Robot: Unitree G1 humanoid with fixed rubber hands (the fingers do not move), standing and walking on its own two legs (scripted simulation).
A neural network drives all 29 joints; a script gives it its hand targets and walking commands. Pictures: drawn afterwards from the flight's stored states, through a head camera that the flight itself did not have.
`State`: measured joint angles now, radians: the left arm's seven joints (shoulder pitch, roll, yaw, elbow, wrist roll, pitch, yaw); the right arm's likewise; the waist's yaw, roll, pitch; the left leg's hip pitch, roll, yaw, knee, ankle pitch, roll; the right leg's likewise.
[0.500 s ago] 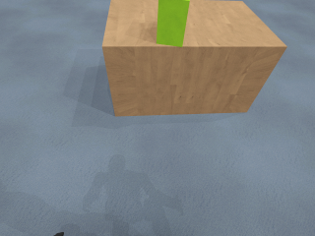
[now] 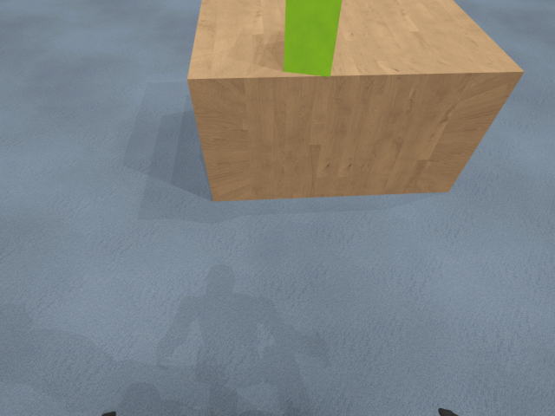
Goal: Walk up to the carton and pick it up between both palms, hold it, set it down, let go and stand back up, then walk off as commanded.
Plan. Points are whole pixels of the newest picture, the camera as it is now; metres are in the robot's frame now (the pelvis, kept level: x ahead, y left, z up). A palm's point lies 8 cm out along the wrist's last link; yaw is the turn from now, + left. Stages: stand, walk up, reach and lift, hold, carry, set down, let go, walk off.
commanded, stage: stand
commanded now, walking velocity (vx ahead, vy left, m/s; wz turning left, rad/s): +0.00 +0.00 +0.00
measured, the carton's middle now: (314, 19) +1.28 -0.08 -0.01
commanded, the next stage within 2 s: none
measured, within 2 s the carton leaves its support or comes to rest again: neither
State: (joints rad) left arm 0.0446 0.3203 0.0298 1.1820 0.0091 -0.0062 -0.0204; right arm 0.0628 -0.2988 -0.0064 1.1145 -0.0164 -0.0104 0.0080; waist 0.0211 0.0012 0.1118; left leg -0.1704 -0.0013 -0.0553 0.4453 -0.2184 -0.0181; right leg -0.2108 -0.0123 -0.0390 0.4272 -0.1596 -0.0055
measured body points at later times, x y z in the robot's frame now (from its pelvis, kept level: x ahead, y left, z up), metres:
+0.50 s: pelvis +0.02 -0.01 +0.00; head +0.03 +0.00 +0.45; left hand +0.11 +0.28 -0.14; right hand +0.11 -0.29 -0.13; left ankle +0.02 +0.13 -0.74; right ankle +0.05 -0.12 -0.74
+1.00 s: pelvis +0.03 -0.01 +0.00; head +0.04 -0.01 +0.45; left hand +0.11 +0.28 -0.14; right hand +0.12 -0.29 -0.14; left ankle +0.02 +0.13 -0.74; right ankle +0.05 -0.12 -0.74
